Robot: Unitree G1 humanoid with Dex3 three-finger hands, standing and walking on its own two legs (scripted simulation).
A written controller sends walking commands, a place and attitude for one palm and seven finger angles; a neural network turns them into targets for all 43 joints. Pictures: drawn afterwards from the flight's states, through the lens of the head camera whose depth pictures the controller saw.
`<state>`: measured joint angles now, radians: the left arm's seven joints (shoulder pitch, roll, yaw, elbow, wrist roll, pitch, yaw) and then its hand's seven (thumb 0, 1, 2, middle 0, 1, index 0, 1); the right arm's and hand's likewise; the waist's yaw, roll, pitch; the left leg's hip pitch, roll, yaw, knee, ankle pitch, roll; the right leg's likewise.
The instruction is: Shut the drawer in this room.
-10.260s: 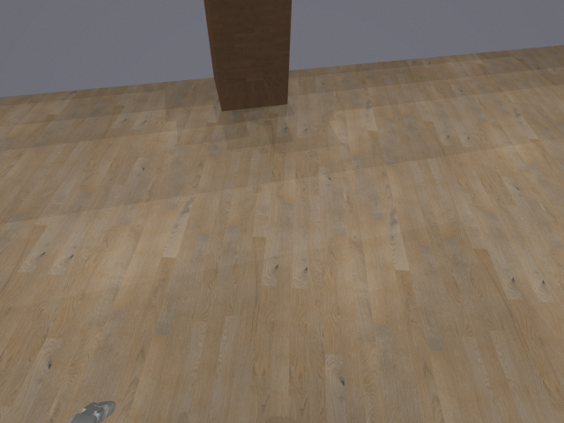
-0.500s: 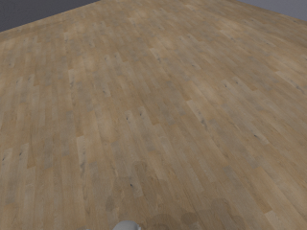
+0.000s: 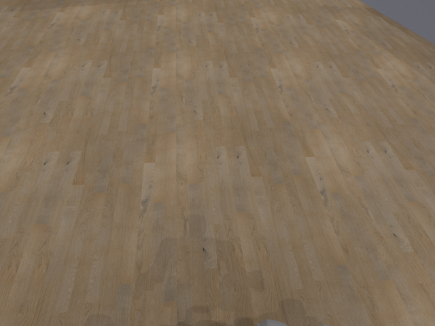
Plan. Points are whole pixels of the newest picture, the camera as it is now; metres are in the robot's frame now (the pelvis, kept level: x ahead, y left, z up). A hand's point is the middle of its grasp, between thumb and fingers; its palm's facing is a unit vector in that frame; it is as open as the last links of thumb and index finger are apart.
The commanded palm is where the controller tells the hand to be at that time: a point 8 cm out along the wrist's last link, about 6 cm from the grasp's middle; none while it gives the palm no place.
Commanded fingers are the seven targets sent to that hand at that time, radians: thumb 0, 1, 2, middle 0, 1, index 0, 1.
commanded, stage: turn or walk to find it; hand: left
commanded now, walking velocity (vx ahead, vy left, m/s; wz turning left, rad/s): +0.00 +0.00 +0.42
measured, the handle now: out of the picture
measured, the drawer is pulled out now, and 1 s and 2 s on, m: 0.26 0.26 0.26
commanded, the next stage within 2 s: none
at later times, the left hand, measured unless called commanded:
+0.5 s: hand out of the picture +0.02 +0.14 -0.15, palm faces +0.25 -0.93 -0.27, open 7.4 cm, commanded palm none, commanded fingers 0.00 0.90 0.90 -0.20 -0.30 -0.20 -0.30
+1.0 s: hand out of the picture -0.09 +0.19 -0.17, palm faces +0.48 -0.85 -0.24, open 7.4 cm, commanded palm none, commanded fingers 0.00 0.90 0.90 -0.20 -0.30 -0.20 -0.30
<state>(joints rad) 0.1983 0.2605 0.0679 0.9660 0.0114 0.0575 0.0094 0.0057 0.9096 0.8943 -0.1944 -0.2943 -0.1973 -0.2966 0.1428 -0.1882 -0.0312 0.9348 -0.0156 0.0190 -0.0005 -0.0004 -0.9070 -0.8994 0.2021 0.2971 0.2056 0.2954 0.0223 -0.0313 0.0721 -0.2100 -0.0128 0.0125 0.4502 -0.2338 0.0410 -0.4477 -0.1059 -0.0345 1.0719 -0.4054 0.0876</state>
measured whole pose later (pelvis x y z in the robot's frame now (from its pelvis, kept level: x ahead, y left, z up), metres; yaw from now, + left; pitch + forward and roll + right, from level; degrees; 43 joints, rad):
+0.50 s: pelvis -0.02 -0.06 +0.00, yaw +14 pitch -1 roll +3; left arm 0.21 0.15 0.03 0.93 0.01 0.01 0.02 0.00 0.90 0.89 -0.20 -0.30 -0.20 -0.30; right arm 0.26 -0.26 -0.09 1.01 -0.02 0.09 0.02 0.00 -0.91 -0.90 0.20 0.30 0.20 0.29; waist -0.03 0.04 0.06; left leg -0.47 0.03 -0.03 1.14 -0.36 -0.07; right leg -0.19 -0.10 -0.20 0.48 -0.27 -0.03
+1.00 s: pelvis -0.05 -0.03 +0.00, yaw +25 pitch -1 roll +0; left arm 0.19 0.25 0.06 0.97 0.01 0.06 0.01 0.01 0.91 0.89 -0.19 -0.29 -0.20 -0.30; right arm 0.15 -0.19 -0.03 0.95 -0.02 0.02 0.00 0.00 -0.91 -0.90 0.20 0.30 0.21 0.30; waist 0.02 -0.03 0.06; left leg -0.20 -0.02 0.01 0.45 -0.23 0.03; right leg -0.44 -0.10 -0.04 1.03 -0.42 0.09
